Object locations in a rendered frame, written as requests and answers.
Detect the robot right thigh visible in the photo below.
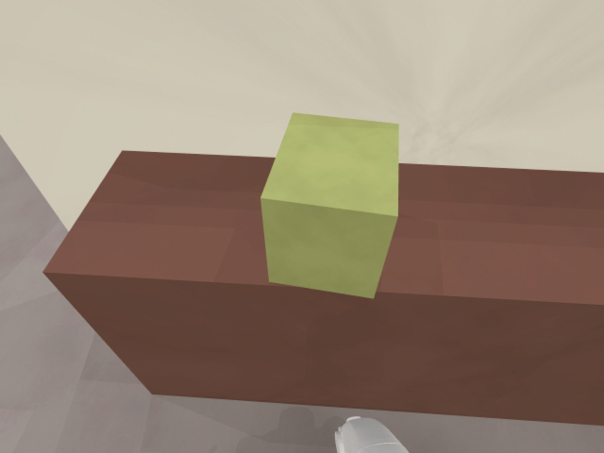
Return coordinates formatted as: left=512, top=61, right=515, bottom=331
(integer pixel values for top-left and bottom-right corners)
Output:
left=335, top=418, right=409, bottom=453

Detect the pedestal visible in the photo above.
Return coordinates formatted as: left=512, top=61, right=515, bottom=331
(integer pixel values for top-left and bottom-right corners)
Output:
left=43, top=150, right=604, bottom=426

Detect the carton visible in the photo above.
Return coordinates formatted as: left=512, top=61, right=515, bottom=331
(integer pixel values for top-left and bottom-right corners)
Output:
left=260, top=112, right=399, bottom=298

